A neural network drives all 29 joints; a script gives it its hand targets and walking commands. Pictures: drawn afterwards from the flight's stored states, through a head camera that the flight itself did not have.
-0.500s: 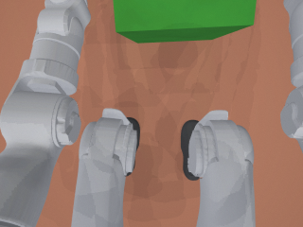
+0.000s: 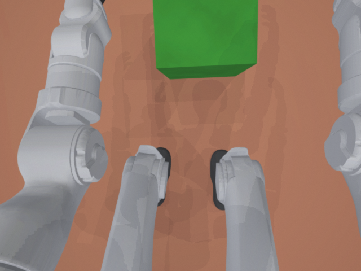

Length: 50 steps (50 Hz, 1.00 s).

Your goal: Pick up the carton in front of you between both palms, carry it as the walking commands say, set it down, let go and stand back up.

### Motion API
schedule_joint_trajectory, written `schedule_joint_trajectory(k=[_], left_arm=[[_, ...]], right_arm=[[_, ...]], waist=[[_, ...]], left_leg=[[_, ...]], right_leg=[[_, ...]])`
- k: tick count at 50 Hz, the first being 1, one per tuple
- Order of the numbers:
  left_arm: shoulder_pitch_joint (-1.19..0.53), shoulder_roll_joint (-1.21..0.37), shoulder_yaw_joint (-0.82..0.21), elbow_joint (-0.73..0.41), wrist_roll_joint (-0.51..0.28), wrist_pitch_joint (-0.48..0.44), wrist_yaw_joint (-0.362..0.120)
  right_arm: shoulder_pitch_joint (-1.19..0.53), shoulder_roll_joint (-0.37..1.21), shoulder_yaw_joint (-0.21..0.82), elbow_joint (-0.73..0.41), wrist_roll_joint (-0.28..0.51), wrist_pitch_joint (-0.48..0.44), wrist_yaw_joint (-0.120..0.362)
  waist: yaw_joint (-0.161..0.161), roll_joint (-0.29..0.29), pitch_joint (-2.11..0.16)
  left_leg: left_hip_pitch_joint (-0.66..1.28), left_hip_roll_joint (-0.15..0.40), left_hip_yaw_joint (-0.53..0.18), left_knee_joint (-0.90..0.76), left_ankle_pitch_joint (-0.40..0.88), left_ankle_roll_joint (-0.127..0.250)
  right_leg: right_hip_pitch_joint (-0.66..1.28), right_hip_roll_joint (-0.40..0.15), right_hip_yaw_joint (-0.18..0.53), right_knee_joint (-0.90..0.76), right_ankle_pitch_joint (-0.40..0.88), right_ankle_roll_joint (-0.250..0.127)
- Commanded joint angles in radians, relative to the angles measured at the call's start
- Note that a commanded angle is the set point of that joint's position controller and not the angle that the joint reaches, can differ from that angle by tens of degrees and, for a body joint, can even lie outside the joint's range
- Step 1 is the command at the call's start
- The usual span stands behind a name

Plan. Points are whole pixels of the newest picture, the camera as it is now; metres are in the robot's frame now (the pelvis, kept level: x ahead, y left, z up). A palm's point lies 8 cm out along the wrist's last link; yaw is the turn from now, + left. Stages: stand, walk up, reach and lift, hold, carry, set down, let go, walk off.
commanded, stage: set down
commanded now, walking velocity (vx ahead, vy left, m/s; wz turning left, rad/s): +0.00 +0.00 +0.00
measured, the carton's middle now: (202, 33) +0.58 -0.04 -0.35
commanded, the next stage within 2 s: let go in 0.48 s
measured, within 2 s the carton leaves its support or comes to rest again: neither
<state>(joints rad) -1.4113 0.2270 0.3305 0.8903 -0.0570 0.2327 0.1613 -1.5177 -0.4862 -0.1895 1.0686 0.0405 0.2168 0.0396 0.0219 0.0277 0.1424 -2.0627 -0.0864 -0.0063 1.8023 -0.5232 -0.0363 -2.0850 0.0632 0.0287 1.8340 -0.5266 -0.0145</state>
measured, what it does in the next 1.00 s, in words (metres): rises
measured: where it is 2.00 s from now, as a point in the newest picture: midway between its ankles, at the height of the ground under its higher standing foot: (189, 187)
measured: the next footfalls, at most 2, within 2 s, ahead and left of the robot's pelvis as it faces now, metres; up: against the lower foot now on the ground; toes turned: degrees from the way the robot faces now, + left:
none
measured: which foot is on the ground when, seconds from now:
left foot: down 0.00-1.00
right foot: down 0.00-1.00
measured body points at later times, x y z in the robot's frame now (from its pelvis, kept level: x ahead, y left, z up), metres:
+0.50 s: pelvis +0.03 +0.00 +0.15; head +0.36 -0.03 +0.45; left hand +0.58 +0.16 +0.04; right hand +0.59 -0.25 +0.04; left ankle +0.10 +0.12 -0.44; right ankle +0.10 -0.10 -0.44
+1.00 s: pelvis +0.08 +0.00 +0.25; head +0.31 -0.02 +0.64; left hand +0.45 +0.20 +0.14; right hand +0.44 -0.25 +0.13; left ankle +0.10 +0.12 -0.44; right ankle +0.10 -0.10 -0.44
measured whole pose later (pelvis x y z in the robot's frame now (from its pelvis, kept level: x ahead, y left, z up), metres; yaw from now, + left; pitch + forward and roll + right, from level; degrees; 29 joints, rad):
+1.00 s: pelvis +0.08 +0.00 +0.25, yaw -3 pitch +32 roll +0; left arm -0.44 0.16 0.19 0.61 0.06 0.08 -0.02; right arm -0.50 -0.24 -0.21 0.67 -0.05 0.07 0.06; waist 0.01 0.02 -0.04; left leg -1.03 -0.04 -0.06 0.76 -0.29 -0.01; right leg -1.04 0.06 0.06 0.76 -0.28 -0.01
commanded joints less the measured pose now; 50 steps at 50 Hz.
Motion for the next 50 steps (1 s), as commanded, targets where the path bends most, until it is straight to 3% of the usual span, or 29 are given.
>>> schedule_joint_trajectory(k=[1,5,12,19,25,29,32,36,39,44,50], left_arm=[[-0.237,0.145,-0.001,-0.203,-0.008,0.015,0.001],[-0.168,0.126,-0.003,-0.205,-0.007,0.019,-0.016],[-0.073,0.091,-0.008,-0.230,0.017,-0.007,-0.038],[-0.001,0.038,0.000,-0.220,0.048,-0.030,-0.048],[0.050,0.025,0.040,-0.207,0.093,-0.041,-0.053],[0.196,0.019,0.029,-0.227,0.138,-0.051,-0.077],[0.351,0.023,-0.010,-0.282,0.167,-0.063,-0.106],[0.502,0.033,-0.056,-0.366,0.175,-0.093,-0.139],[0.608,0.033,-0.076,-0.393,0.162,-0.119,-0.154],[0.810,0.012,-0.115,-0.383,0.124,-0.159,-0.173],[1.089,0.010,-0.163,-0.371,0.098,-0.211,-0.188]], right_arm=[[-0.291,-0.142,-0.010,-0.206,0.005,0.020,0.000],[-0.239,-0.117,-0.020,-0.222,-0.005,0.027,0.011],[-0.118,-0.093,-0.066,-0.199,-0.033,0.001,0.022],[-0.047,-0.070,-0.116,-0.167,-0.068,-0.040,0.042],[-0.017,-0.042,-0.140,-0.157,-0.112,-0.057,0.054],[0.149,-0.003,-0.157,-0.196,-0.173,-0.055,0.040],[0.309,0.039,-0.140,-0.299,-0.192,-0.058,0.019],[0.481,0.094,-0.101,-0.428,-0.156,-0.082,0.007],[0.596,0.110,-0.072,-0.485,-0.118,-0.110,0.012],[0.807,0.126,-0.047,-0.504,-0.097,-0.155,0.015],[1.107,0.171,-0.013,-0.497,-0.078,-0.201,0.011]], waist=[[0.002,-0.149,-1.341],[0.007,-0.163,-1.312],[-0.004,-0.109,-1.305],[-0.010,-0.060,-1.219],[-0.005,-0.083,-1.156],[-0.024,-0.107,-1.216],[-0.026,-0.101,-1.254],[-0.011,-0.061,-1.151],[-0.010,-0.063,-1.066],[-0.019,-0.066,-0.949],[-0.010,-0.061,-0.848]], left_leg=[[0.558,-0.016,0.095,-0.229,0.276,-0.007],[0.550,-0.020,0.094,-0.309,0.312,-0.006],[0.660,-0.017,0.077,-0.449,0.433,-0.016],[0.858,-0.001,0.044,-0.602,0.536,-0.024],[0.946,0.011,0.033,-0.740,0.511,-0.029],[0.983,0.011,0.044,-0.821,0.497,-0.026],[1.036,0.009,0.046,-0.875,0.519,-0.015],[1.156,0.018,0.026,-0.947,0.507,0.002],[1.233,0.029,0.007,-0.991,0.498,0.009],[1.322,0.045,-0.011,-1.049,0.520,0.008],[1.428,0.053,-0.024,-1.112,0.630,0.007]], right_leg=[[0.937,-0.004,-0.027,-0.263,0.452,0.024],[1.011,-0.002,-0.018,-0.330,0.523,0.029],[1.075,0.000,-0.007,-0.456,0.654,0.029],[1.039,0.000,-0.012,-0.621,0.655,0.024],[1.130,-0.003,-0.009,-0.756,0.618,0.023],[1.332,-0.007,0.000,-0.827,0.682,0.028],[1.470,-0.012,0.008,-0.874,0.746,0.033],[1.472,-0.020,0.010,-0.963,0.665,0.033],[1.474,-0.025,0.011,-1.017,0.620,0.030],[1.535,-0.033,0.017,-1.076,0.633,0.030],[1.651,-0.040,0.034,-1.133,0.764,0.033]])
